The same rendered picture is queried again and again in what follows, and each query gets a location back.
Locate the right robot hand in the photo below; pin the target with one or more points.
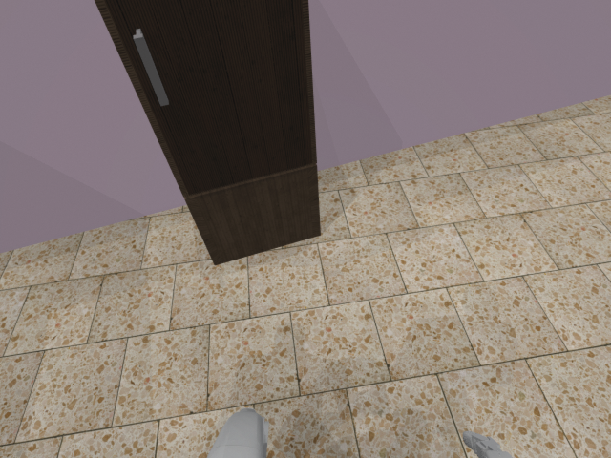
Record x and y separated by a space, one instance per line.
484 447

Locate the robot left thigh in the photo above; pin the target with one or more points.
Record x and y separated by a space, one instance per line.
244 435

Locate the cupboard door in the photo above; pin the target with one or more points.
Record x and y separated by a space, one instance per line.
234 73

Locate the handle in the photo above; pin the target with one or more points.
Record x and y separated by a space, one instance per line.
150 67

